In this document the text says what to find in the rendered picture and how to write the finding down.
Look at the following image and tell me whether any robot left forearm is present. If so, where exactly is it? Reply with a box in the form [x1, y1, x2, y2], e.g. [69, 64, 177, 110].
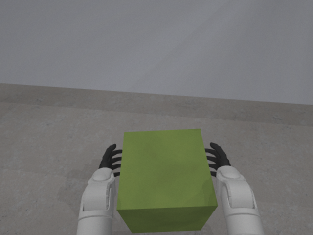
[76, 167, 116, 235]

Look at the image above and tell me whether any left robot hand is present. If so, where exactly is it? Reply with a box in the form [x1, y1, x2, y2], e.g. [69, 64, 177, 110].
[98, 144, 123, 177]

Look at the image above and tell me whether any robot right forearm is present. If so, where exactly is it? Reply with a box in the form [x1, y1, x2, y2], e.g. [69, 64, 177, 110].
[216, 165, 265, 235]

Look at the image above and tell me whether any carton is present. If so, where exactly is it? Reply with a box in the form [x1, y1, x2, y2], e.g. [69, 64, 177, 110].
[116, 128, 218, 233]

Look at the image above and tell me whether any right robot hand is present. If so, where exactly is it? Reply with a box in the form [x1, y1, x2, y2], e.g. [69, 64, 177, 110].
[205, 142, 231, 177]

